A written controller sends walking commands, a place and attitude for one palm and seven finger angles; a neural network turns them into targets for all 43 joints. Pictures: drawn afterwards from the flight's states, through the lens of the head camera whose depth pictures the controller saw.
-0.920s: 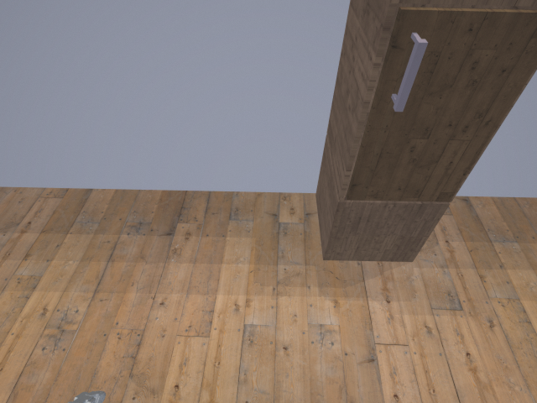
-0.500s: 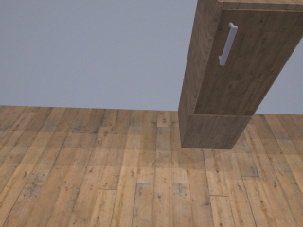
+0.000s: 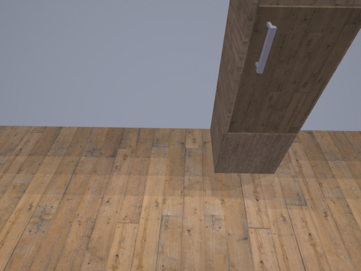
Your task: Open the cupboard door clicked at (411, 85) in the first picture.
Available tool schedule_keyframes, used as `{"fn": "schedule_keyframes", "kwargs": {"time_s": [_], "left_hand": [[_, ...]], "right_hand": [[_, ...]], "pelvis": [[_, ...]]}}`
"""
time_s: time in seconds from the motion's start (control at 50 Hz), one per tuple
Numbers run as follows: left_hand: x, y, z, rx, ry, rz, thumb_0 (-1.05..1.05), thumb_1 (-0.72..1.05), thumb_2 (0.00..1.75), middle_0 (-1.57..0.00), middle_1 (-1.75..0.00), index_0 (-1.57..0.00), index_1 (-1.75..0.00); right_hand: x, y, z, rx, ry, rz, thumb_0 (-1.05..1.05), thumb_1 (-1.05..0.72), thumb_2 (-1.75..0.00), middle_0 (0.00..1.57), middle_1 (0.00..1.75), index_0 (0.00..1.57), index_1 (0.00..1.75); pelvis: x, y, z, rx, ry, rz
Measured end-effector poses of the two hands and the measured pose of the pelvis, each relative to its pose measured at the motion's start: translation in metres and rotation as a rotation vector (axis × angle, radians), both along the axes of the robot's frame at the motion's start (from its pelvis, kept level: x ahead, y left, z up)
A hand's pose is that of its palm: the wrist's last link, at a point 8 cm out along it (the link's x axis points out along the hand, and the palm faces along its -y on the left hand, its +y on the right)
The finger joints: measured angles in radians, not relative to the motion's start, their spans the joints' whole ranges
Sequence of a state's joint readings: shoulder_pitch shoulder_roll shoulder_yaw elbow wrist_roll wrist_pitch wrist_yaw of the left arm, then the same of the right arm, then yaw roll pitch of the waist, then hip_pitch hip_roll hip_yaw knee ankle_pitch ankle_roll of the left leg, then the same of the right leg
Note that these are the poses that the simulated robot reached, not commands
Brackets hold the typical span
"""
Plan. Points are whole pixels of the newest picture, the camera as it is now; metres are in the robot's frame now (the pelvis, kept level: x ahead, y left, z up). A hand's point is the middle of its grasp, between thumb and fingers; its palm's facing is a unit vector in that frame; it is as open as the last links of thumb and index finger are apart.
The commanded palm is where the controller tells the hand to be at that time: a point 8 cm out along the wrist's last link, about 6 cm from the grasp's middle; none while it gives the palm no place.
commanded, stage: stand and wait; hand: left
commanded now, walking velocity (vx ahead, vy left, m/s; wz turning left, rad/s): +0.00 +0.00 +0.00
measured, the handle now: (264, 48) +0.81 -0.25 +0.11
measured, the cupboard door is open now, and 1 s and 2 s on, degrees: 0 0 0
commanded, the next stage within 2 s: look at it before walking up in 0.02 s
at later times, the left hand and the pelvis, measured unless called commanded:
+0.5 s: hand out of the picture +0.09 +0.25 -0.15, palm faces -0.03 -0.94 -0.34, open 7.4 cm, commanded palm none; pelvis +0.01 +0.00 +0.00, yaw +0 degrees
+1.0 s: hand out of the picture +0.08 +0.22 -0.17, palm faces -0.11 -0.95 -0.29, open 7.4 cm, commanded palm none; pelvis +0.00 +0.00 -0.01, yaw -7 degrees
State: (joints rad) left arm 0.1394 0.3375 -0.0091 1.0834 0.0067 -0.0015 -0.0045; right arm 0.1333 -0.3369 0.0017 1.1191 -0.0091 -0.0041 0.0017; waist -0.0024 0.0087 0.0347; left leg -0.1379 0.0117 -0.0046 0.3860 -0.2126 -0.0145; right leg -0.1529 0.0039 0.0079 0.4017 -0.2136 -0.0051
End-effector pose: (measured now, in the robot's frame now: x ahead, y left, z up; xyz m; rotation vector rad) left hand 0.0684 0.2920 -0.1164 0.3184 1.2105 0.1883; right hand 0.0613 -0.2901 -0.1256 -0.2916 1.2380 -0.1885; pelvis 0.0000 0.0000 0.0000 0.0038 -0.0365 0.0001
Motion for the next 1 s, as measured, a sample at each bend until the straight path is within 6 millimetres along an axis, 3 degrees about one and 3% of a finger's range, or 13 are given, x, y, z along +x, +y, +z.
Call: {"fn": "schedule_keyframes", "kwargs": {"time_s": [0.28, 0.8, 0.9, 1.0], "left_hand": [[0.013, -0.004, 0.000, -0.010, -0.021, -0.009, 0.00, 0.91, 0.89, -0.21, -0.30, -0.20, -0.30], [0.014, 0.001, 0.000, 0.001, 0.005, -0.003, 0.00, 0.91, 0.89, -0.21, -0.30, -0.20, -0.30], [0.012, -0.008, -0.008, -0.010, 0.036, -0.019, 0.00, 0.91, 0.90, -0.20, -0.30, -0.20, -0.30], [0.009, -0.028, -0.022, -0.050, 0.068, -0.063, 0.00, 0.91, 0.90, -0.20, -0.30, -0.20, -0.30]], "right_hand": [[0.013, 0.000, 0.004, -0.006, -0.027, 0.005, 0.01, -0.90, -0.90, 0.20, 0.30, 0.20, 0.30], [0.024, 0.000, 0.005, -0.009, -0.030, 0.004, 0.01, -0.90, -0.90, 0.20, 0.30, 0.20, 0.30], [0.017, 0.007, -0.001, 0.002, -0.053, -0.045, 0.01, -0.91, -0.90, 0.20, 0.30, 0.20, 0.30], [-0.005, 0.019, -0.014, 0.039, -0.056, -0.113, 0.01, -0.91, -0.90, 0.20, 0.30, 0.20, 0.30]], "pelvis": [[0.004, -0.001, 0.001, 0.000, 0.002, -0.003], [0.011, 0.000, 0.001, 0.000, 0.005, -0.015], [0.007, 0.000, -0.003, 0.002, 0.013, -0.063], [0.000, -0.001, -0.012, 0.011, 0.019, -0.113]]}}
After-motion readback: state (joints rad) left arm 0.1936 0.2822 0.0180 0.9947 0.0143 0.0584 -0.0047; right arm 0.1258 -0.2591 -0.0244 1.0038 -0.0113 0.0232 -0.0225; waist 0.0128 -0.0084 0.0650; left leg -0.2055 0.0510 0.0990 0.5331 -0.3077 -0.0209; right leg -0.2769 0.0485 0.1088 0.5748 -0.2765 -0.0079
